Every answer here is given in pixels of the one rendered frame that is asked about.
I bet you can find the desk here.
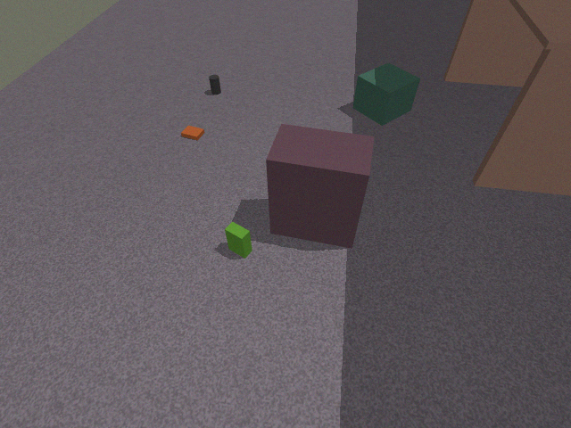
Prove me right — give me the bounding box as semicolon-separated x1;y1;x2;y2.
443;0;571;195

